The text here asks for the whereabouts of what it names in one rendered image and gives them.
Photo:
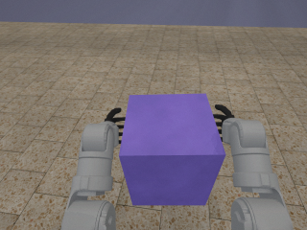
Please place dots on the robot left hand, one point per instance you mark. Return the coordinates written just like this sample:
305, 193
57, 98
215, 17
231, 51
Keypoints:
109, 118

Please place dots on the robot right upper arm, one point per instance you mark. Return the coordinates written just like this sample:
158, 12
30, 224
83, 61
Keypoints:
259, 213

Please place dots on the robot right forearm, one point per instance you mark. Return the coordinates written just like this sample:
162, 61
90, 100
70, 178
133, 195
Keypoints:
251, 158

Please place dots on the robot left forearm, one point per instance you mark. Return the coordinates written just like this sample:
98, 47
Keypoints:
93, 176

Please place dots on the carton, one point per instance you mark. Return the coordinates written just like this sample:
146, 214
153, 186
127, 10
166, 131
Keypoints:
171, 150

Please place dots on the robot left upper arm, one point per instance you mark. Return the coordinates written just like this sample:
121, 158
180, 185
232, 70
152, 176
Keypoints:
90, 215

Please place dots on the robot right hand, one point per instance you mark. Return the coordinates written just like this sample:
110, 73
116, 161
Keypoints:
227, 114

